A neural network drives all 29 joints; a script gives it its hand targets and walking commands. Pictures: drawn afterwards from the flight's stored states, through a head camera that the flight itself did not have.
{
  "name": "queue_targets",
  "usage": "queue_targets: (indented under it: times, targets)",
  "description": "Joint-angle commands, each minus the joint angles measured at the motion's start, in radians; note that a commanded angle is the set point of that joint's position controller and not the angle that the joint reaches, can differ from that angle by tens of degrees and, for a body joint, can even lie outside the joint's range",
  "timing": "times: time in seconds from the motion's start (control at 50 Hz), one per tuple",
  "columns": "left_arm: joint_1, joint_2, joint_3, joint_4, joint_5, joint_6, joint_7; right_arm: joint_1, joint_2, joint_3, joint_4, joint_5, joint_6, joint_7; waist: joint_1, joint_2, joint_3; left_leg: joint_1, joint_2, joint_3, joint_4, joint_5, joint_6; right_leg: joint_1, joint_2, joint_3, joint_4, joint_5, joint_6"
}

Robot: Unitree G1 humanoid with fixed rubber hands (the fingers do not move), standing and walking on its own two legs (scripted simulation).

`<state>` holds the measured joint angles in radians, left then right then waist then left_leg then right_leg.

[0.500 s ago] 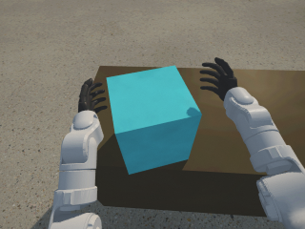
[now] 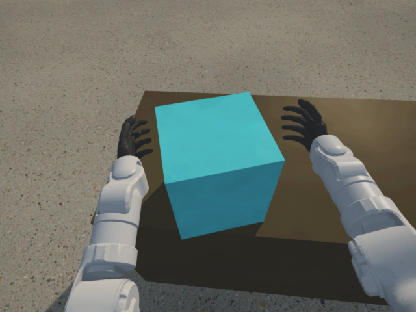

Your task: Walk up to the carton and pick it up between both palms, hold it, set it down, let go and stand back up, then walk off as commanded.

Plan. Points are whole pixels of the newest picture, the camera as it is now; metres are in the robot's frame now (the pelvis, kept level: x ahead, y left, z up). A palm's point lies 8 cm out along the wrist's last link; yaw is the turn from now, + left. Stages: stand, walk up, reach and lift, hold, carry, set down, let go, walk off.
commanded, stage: reach and lift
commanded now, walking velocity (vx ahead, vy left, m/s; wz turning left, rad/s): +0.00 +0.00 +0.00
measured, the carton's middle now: (213, 168) +0.43 +0.07 +0.00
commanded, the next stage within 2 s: none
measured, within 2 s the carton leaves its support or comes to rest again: neither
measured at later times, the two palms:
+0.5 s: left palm (134, 179) +0.37 +0.23 +0.03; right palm (290, 151) +0.47 -0.10 +0.04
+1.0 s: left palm (145, 180) +0.37 +0.20 +0.03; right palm (282, 152) +0.47 -0.08 +0.04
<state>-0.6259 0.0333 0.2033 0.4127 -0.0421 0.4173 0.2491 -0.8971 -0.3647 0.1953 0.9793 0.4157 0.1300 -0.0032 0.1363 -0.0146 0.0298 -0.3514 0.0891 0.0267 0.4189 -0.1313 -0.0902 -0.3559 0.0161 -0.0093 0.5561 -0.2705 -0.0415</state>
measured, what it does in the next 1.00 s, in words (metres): stands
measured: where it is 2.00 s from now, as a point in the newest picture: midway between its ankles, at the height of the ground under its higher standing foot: outside the picture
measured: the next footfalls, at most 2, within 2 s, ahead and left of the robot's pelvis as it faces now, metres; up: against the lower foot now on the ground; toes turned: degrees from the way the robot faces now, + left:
none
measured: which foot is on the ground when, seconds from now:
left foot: down 0.00-1.00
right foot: down 0.00-1.00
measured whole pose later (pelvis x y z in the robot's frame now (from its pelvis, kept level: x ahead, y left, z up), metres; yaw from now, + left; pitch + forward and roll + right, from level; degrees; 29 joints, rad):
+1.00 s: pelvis +0.01 +0.01 -0.01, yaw +0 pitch +16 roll +0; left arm -0.57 -0.10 0.22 0.73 0.05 -0.09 0.28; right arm -0.89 -0.23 0.09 1.23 0.19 -0.24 0.01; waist 0.16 0.00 -0.12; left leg -0.64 0.10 0.00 0.52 -0.16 -0.08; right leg -0.59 0.03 -0.03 0.56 -0.25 -0.04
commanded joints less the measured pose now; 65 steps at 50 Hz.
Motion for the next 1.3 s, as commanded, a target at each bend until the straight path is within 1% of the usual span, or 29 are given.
queue_targets:
  times: [0.0, 0.02, 0.04, 0.08, 0.1, 0.14, 0.16, 0.18, 0.22, 0.26, 0.38, 0.4, 0.46, 0.5, 0.54, 0.6, 0.62, 0.7, 0.72, 0.74, 0.84, 0.88, 0.9, 1.0, 1.02, 1.06, 1.12, 1.2, 1.28]
  targets:
    - [-0.466, 0.056, -0.05, 0.048, -0.032, -0.178, 0.002, -0.55, -0.084, -0.07, -0.092, -0.048, -0.121, 0.02, 0.096, -0.016, -0.644, 0.029, -0.075, 0.051, 0.039, 0.176, 0.033, 0.063, 0.061, 0.016, -0.153, 0.182, 0.027]
    - [-0.433, 0.053, -0.031, 0.096, -0.049, -0.22, 0.004, -0.567, -0.065, -0.048, -0.114, -0.032, -0.143, 0.023, 0.133, -0.041, -0.696, 0.016, -0.073, 0.049, 0.062, 0.209, 0.034, 0.069, 0.058, 0.021, -0.144, 0.18, 0.024]
    - [-0.452, 0.043, -0.042, 0.102, -0.035, -0.261, 0.009, -0.559, -0.081, -0.075, -0.073, -0.049, -0.17, 0.03, 0.121, -0.019, -0.734, 0.044, -0.071, 0.045, 0.068, 0.232, 0.027, 0.06, 0.061, 0.016, -0.136, 0.202, 0.019]
    - [-0.446, 0.064, -0.029, 0.109, -0.026, -0.326, 0.006, -0.551, -0.071, -0.048, -0.046, -0.043, -0.205, 0.041, 0.148, -0.02, -0.794, 0.016, -0.075, 0.047, 0.082, 0.269, 0.029, 0.079, 0.057, 0.028, -0.116, 0.259, 0.027]
    - [-0.429, 0.041, -0.047, 0.16, -0.019, -0.344, 0.001, -0.511, -0.06, -0.051, 0.013, -0.05, -0.218, 0.043, 0.13, -0.03, -0.792, 0.027, -0.069, 0.056, 0.084, 0.26, 0.025, 0.059, 0.059, 0.021, -0.12, 0.269, 0.031]
    - [-0.393, 0.038, -0.025, 0.211, -0.018, -0.387, -0.009, -0.512, -0.035, 0.001, 0.057, -0.016, -0.244, 0.05, 0.158, -0.024, -0.785, -0.009, -0.075, 0.064, 0.098, 0.283, 0.031, 0.095, 0.052, 0.03, -0.108, 0.287, 0.034]
    - [-0.381, 0.0, -0.056, 0.212, -0.011, -0.404, -0.013, -0.499, -0.049, -0.03, 0.061, -0.04, -0.264, 0.051, 0.126, -0.022, -0.818, 0.01, -0.068, 0.059, 0.097, 0.304, 0.021, 0.068, 0.065, 0.01, -0.108, 0.303, 0.03]
    - [-0.364, 0.004, -0.054, 0.192, -0.004, -0.434, -0.014, -0.474, -0.04, -0.021, 0.078, -0.028, -0.28, 0.058, 0.138, 0.011, -0.83, 0.017, -0.072, 0.059, 0.104, 0.339, 0.013, 0.065, 0.064, 0.012, -0.105, 0.312, 0.024]
    - [-0.328, -0.026, -0.063, 0.224, 0.01, -0.468, -0.023, -0.443, -0.042, -0.051, 0.123, -0.071, -0.322, 0.057, 0.107, 0.004, -0.831, 0.02, -0.073, 0.055, 0.125, 0.382, 0.012, 0.042, 0.068, 0.008, -0.1, 0.381, 0.029]
    - [-0.321, 0.007, -0.032, 0.301, 0.029, -0.499, -0.034, -0.441, -0.04, -0.027, 0.157, -0.063, -0.342, 0.06, 0.127, -0.016, -0.79, -0.039, -0.074, 0.064, 0.13, 0.332, 0.025, 0.047, 0.067, 0.018, -0.091, 0.327, 0.038]
    - [-0.323, -0.028, -0.046, 0.204, 0.043, -0.558, -0.021, -0.468, -0.045, -0.072, 0.14, -0.082, -0.409, 0.054, 0.122, 0.023, -0.907, 0.035, -0.071, 0.059, 0.163, 0.438, 0.004, -0.012, 0.083, -0.002, -0.087, 0.368, 0.024]
    - [-0.314, -0.042, -0.06, 0.213, 0.036, -0.557, -0.019, -0.465, -0.046, -0.074, 0.129, -0.089, -0.416, 0.055, 0.101, 0.017, -0.884, 0.043, -0.07, 0.048, 0.157, 0.433, 0.002, -0.018, 0.086, -0.009, -0.096, 0.358, 0.018]
    - [-0.283, -0.053, -0.05, 0.226, 0.053, -0.561, -0.012, -0.444, -0.044, -0.077, 0.157, -0.091, -0.421, 0.056, 0.12, 0.031, -0.917, 0.06, -0.071, 0.045, 0.177, 0.474, 0.002, -0.05, 0.087, -0.007, -0.093, 0.371, 0.016]
    - [-0.288, -0.072, -0.07, 0.202, 0.043, -0.561, -0.007, -0.454, -0.056, -0.071, 0.165, -0.082, -0.421, 0.054, 0.098, 0.033, -0.897, 0.077, -0.069, 0.043, 0.176, 0.492, -0.005, -0.06, 0.093, -0.012, -0.098, 0.366, 0.014]
    - [-0.288, -0.087, -0.075, 0.151, 0.041, -0.57, -0.008, -0.469, -0.038, -0.073, 0.085, -0.095, -0.439, 0.05, 0.101, 0.006, -1.002, 0.078, -0.069, 0.035, 0.197, 0.547, 0.001, -0.033, 0.093, -0.007, -0.082, 0.469, 0.02]
    - [-0.233, -0.096, -0.029, 0.182, 0.092, -0.559, -0.015, -0.446, -0.013, -0.054, 0.117, -0.105, -0.439, 0.041, 0.118, 0.001, -0.918, 0.031, -0.08, 0.043, 0.178, 0.547, 0.006, 0.028, 0.085, 0.005, -0.082, 0.514, 0.03]
    - [-0.253, -0.105, -0.031, 0.191, 0.085, -0.56, -0.02, -0.458, 0.01, -0.042, 0.1, -0.1, -0.437, 0.038, 0.114, -0.048, -0.895, -0.001, -0.079, 0.045, 0.172, 0.502, 0.018, 0.036, 0.082, 0.012, -0.078, 0.497, 0.039]
    - [-0.301, -0.13, -0.013, 0.195, 0.1, -0.574, -0.012, -0.465, 0.06, -0.071, 0.103, -0.126, -0.418, 0.038, 0.119, -0.051, -0.86, -0.022, -0.074, 0.047, 0.161, 0.425, 0.027, 0.015, 0.077, 0.011, -0.082, 0.375, 0.037]
    - [-0.28, -0.163, -0.011, 0.157, 0.118, -0.576, -0.008, -0.46, 0.083, -0.057, 0.097, -0.121, -0.425, 0.036, 0.13, -0.017, -0.872, 0.011, -0.072, 0.052, 0.166, 0.464, 0.024, 0.003, 0.08, 0.012, -0.087, 0.409, 0.031]
    - [-0.297, -0.158, -0.007, 0.149, 0.125, -0.58, -0.004, -0.456, 0.093, -0.094, 0.08, -0.158, -0.425, 0.026, 0.104, -0.026, -0.928, 0.007, -0.072, 0.045, 0.168, 0.469, 0.023, 0.023, 0.084, 0.012, -0.084, 0.443, 0.029]
    - [-0.317, -0.209, 0.027, 0.173, 0.174, -0.57, -0.003, -0.465, 0.152, -0.138, 0.111, -0.212, -0.41, 0.001, 0.107, -0.035, -0.861, 0.015, -0.075, 0.053, 0.149, 0.457, 0.024, 0.044, 0.072, 0.008, -0.098, 0.435, 0.038]
    - [-0.341, -0.228, 0.007, 0.146, 0.174, -0.576, -0.004, -0.485, 0.167, -0.165, 0.103, -0.238, -0.413, -0.006, 0.074, -0.035, -0.868, 0.031, -0.072, 0.044, 0.145, 0.442, 0.024, 0.019, 0.076, -0.002, -0.101, 0.422, 0.038]
    - [-0.353, -0.233, 0.012, 0.155, 0.151, -0.575, -0.001, -0.513, 0.181, -0.133, 0.085, -0.228, -0.409, 0.003, 0.103, -0.058, -0.869, 0.004, -0.071, 0.052, 0.151, 0.426, 0.029, 0.021, 0.074, 0.0, -0.097, 0.389, 0.04]
    - [-0.342, -0.277, 0.03, 0.183, 0.199, -0.573, -0.01, -0.476, 0.243, -0.136, 0.153, -0.248, -0.39, 0.008, 0.101, -0.038, -0.786, 0.004, -0.077, 0.053, 0.139, 0.424, 0.04, 0.031, 0.068, 0.005, -0.102, 0.381, 0.037]
    - [-0.391, -0.286, 0.016, 0.138, 0.189, -0.582, -0.005, -0.496, 0.23, -0.165, 0.138, -0.255, -0.399, 0.006, 0.078, -0.02, -0.862, 0.023, -0.076, 0.053, 0.145, 0.441, 0.029, 0.014, 0.075, -0.005, -0.101, 0.386, 0.035]
    - [-0.351, -0.293, 0.024, 0.152, 0.203, -0.58, -0.01, -0.486, 0.254, -0.163, 0.124, -0.268, -0.401, 0.008, 0.097, -0.038, -0.842, 0.049, -0.073, 0.051, 0.151, 0.466, 0.032, 0.013, 0.076, -0.006, -0.112, 0.398, 0.036]
    - [-0.397, -0.432, 0.009, 0.138, 0.242, -0.6, -0.061, -0.504, 0.431, -0.173, 0.091, -0.34, -0.428, 0.042, 0.075, -0.039, -0.883, 0.038, -0.08, 0.065, 0.137, 0.464, 0.035, 0.07, 0.058, -0.011, -0.103, 0.483, 0.051]
    - [-0.428, -0.638, -0.027, 0.211, 0.329, -0.61, -0.134, -0.481, 0.699, -0.23, 0.135, -0.519, -0.462, 0.102, 0.065, -0.061, -0.829, 0.073, -0.08, 0.063, 0.113, 0.429, 0.04, 0.06, 0.041, -0.03, -0.119, 0.423, 0.045]
    - [-0.438, -0.66, -0.028, 0.249, 0.371, -0.625, -0.157, -0.418, 0.786, -0.303, 0.162, -0.642, -0.483, 0.117, 0.037, -0.071, -0.823, 0.038, -0.09, 0.083, 0.077, 0.404, 0.042, 0.119, 0.033, -0.036, -0.124, 0.47, 0.046]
